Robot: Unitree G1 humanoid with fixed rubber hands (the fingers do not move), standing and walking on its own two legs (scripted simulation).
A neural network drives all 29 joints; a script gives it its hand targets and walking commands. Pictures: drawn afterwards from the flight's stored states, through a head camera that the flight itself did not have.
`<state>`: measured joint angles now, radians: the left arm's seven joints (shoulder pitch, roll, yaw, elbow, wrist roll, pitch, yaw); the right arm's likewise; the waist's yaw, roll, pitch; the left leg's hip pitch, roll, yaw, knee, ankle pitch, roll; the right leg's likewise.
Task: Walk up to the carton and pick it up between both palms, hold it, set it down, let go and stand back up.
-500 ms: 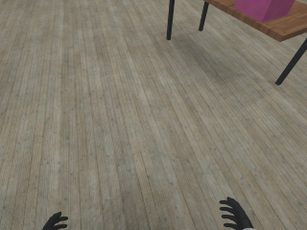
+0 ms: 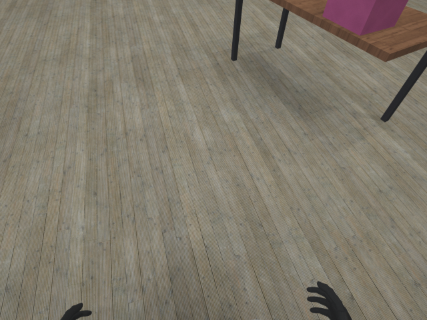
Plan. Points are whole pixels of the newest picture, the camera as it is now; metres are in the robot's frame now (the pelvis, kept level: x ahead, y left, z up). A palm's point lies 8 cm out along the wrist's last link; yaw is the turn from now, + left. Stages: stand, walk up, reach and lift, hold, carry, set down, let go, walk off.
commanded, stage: stand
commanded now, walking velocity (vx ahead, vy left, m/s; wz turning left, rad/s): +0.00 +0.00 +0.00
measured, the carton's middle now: out of the picture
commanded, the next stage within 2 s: walk up in 0.50 s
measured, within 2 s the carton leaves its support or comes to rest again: neither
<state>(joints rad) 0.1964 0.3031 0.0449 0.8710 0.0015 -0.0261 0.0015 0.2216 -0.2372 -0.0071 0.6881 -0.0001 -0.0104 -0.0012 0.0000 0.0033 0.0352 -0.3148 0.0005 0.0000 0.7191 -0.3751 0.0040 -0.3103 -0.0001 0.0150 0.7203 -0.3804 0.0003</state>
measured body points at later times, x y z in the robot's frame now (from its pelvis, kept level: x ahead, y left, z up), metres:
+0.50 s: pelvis -0.02 +0.00 +0.01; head -0.01 +0.00 +0.46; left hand +0.07 +0.29 -0.12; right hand +0.11 -0.25 -0.11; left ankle +0.01 +0.12 -0.72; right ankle +0.00 -0.12 -0.72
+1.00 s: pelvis +0.01 -0.05 +0.02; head +0.03 -0.07 +0.47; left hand +0.13 +0.27 -0.08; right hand +0.11 -0.35 -0.10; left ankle +0.01 +0.12 -0.72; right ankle +0.03 -0.20 -0.69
